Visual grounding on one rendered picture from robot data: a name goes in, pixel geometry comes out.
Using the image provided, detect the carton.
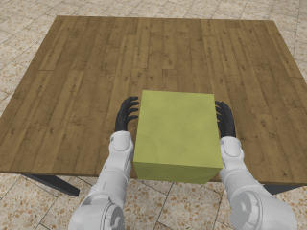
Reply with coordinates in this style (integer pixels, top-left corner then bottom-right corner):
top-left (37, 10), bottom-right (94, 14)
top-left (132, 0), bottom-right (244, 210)
top-left (133, 90), bottom-right (223, 185)

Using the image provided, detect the robot right hand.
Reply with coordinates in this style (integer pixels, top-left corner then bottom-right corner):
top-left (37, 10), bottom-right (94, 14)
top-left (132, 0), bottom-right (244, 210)
top-left (214, 101), bottom-right (236, 138)

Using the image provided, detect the robot right upper arm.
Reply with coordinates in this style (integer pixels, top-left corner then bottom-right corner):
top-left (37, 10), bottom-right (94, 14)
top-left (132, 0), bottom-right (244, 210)
top-left (230, 191), bottom-right (297, 230)

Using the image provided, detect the table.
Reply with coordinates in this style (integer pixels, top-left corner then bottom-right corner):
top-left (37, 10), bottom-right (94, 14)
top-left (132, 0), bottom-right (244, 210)
top-left (0, 15), bottom-right (307, 196)

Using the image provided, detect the robot left upper arm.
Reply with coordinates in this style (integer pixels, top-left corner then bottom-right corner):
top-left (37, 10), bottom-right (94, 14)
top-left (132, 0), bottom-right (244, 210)
top-left (68, 202), bottom-right (126, 230)

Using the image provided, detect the robot left hand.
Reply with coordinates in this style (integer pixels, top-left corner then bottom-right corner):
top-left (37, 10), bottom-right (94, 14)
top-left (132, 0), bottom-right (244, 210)
top-left (114, 96), bottom-right (139, 132)

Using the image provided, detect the right robot forearm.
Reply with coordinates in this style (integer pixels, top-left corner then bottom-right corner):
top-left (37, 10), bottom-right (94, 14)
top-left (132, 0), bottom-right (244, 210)
top-left (219, 136), bottom-right (297, 226)

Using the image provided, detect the left robot forearm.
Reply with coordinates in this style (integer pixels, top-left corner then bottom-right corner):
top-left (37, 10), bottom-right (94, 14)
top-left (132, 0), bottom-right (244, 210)
top-left (67, 130), bottom-right (134, 230)

